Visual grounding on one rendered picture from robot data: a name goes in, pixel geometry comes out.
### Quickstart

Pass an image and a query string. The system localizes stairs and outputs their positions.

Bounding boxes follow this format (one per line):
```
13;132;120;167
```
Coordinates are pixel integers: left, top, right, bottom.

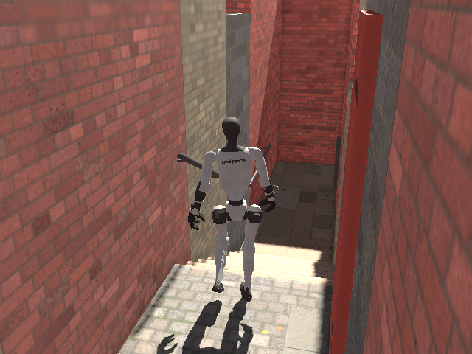
186;251;335;284

